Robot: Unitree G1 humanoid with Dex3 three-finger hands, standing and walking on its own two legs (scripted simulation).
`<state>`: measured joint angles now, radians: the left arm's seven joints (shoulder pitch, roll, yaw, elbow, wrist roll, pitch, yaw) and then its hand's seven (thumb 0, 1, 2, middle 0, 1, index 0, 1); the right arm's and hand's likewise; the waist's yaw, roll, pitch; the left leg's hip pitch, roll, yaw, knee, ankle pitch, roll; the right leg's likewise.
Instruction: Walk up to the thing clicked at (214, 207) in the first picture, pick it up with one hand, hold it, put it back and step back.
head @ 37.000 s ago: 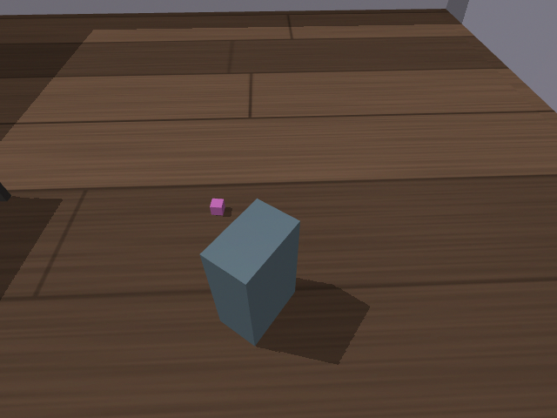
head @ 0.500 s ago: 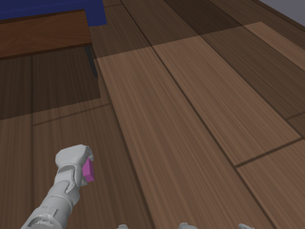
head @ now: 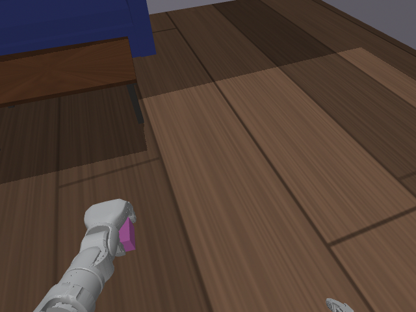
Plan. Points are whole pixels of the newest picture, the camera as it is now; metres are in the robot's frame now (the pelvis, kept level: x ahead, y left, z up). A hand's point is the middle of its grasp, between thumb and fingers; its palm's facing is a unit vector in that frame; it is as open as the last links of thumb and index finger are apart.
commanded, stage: hold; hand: left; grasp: from above
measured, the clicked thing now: (119, 236) +0.32 +0.22 -0.09
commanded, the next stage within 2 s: crouch in 1.54 s
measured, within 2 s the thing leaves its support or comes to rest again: neither
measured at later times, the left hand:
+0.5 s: hand (112, 236) +0.30 +0.21 -0.04, palm faces -0.41 -0.10 -0.90, open 8.6 cm
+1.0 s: hand (108, 241) +0.28 +0.21 -0.02, palm faces -0.41 -0.11 -0.91, open 8.6 cm
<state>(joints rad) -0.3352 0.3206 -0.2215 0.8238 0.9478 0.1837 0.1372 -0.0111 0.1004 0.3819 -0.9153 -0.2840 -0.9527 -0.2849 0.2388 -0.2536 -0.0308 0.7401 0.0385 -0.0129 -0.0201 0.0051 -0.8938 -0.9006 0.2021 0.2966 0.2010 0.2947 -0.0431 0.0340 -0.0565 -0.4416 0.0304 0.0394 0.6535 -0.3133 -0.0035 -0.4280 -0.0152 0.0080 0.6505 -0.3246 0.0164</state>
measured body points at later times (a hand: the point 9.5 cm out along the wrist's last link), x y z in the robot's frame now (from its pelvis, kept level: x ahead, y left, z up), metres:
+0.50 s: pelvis +0.00 +0.00 +0.01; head +0.01 -0.02 +0.46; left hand +0.32 +0.22 +0.01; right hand +0.12 -0.26 -0.11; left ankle +0.01 +0.12 -0.72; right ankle +0.00 -0.13 -0.72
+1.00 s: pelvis -0.01 +0.00 +0.01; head -0.01 -0.03 +0.46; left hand +0.30 +0.21 +0.03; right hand +0.13 -0.25 -0.10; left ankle +0.01 +0.12 -0.72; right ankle +0.00 -0.13 -0.72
